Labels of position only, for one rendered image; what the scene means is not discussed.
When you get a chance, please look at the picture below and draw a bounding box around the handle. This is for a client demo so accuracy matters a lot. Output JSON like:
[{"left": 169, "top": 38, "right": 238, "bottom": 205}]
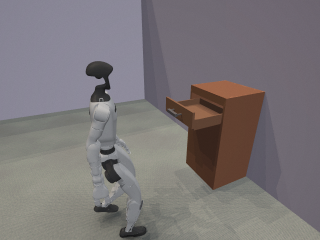
[{"left": 167, "top": 108, "right": 182, "bottom": 117}]

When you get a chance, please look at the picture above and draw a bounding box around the robot left foot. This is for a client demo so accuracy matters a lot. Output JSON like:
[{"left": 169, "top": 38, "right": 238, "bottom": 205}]
[{"left": 94, "top": 203, "right": 119, "bottom": 213}]

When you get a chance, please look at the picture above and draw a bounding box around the left robot hand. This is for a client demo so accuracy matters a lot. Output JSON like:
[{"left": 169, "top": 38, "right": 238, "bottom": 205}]
[{"left": 115, "top": 139, "right": 131, "bottom": 154}]

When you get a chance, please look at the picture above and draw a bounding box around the right robot upper arm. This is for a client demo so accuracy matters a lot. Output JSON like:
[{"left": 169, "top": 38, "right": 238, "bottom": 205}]
[{"left": 85, "top": 103, "right": 111, "bottom": 151}]

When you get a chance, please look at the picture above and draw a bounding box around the drawer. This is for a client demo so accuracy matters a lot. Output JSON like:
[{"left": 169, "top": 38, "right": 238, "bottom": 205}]
[{"left": 166, "top": 96, "right": 223, "bottom": 131}]

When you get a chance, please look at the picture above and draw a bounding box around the right robot shin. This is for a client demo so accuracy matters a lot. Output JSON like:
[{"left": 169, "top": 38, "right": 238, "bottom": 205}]
[{"left": 125, "top": 199, "right": 143, "bottom": 232}]

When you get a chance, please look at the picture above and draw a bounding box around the robot right forearm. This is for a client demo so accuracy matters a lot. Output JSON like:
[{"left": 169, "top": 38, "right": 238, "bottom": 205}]
[{"left": 87, "top": 144, "right": 105, "bottom": 187}]

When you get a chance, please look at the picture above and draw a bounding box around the cabinet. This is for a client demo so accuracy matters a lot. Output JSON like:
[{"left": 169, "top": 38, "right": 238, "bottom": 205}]
[{"left": 186, "top": 80, "right": 265, "bottom": 190}]

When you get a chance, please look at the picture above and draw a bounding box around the right robot hand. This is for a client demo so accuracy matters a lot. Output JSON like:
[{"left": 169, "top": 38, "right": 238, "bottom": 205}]
[{"left": 92, "top": 184, "right": 111, "bottom": 207}]

